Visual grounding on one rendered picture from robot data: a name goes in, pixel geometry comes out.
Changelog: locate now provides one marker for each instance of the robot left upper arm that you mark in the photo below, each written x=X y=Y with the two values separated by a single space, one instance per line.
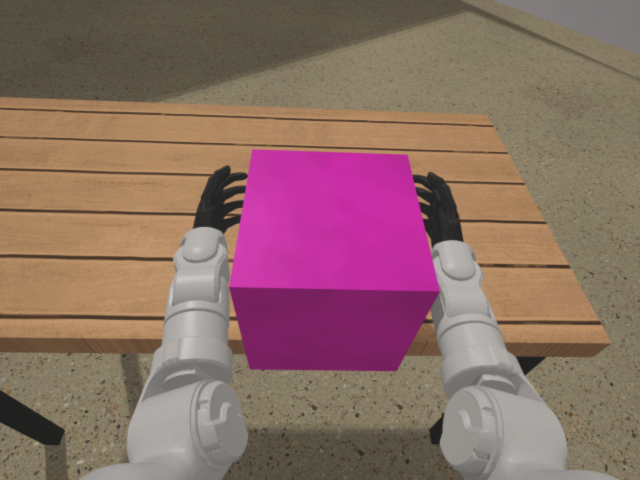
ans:
x=190 y=433

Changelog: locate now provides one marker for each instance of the carton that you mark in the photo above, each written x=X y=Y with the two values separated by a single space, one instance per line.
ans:
x=332 y=267

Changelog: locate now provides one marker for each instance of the right robot forearm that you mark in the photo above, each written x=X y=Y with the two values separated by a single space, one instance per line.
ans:
x=467 y=333

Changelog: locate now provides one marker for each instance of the left robot forearm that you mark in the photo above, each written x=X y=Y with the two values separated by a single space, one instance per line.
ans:
x=195 y=337

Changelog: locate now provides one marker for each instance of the left robot hand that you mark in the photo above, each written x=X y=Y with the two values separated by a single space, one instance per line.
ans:
x=211 y=209

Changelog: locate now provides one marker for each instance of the table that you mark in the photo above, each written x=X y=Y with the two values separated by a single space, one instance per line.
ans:
x=96 y=196

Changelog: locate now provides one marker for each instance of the right robot hand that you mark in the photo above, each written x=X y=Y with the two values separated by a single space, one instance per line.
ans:
x=444 y=222

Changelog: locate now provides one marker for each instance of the robot right upper arm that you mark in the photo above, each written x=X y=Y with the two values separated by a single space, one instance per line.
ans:
x=489 y=434

